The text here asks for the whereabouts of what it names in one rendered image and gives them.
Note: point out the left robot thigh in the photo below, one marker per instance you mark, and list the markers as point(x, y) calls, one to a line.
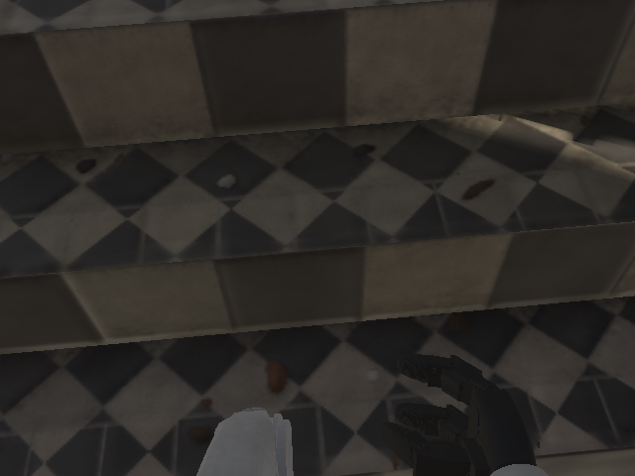
point(250, 444)

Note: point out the robot right hand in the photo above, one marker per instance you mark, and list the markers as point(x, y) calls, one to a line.
point(493, 436)

